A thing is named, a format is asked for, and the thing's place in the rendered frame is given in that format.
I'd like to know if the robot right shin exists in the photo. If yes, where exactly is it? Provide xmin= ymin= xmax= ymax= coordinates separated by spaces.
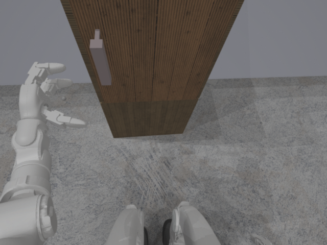
xmin=169 ymin=201 xmax=189 ymax=245

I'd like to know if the left robot forearm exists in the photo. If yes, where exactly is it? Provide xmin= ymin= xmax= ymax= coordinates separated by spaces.
xmin=0 ymin=118 xmax=52 ymax=203

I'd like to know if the robot left hand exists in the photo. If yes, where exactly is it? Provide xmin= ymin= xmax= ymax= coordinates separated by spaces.
xmin=19 ymin=62 xmax=87 ymax=129

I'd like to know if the handle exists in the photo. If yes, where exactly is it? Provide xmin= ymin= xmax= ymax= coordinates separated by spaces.
xmin=89 ymin=29 xmax=111 ymax=85

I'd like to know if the cupboard door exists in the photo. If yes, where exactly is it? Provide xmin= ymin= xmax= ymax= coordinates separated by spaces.
xmin=68 ymin=0 xmax=240 ymax=103

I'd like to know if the robot right hand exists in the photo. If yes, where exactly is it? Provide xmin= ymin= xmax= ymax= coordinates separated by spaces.
xmin=250 ymin=234 xmax=272 ymax=245

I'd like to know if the left robot upper arm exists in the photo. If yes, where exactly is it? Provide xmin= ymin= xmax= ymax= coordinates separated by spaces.
xmin=0 ymin=194 xmax=57 ymax=245

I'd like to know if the robot left thigh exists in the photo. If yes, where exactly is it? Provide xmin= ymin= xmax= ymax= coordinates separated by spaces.
xmin=105 ymin=208 xmax=144 ymax=245

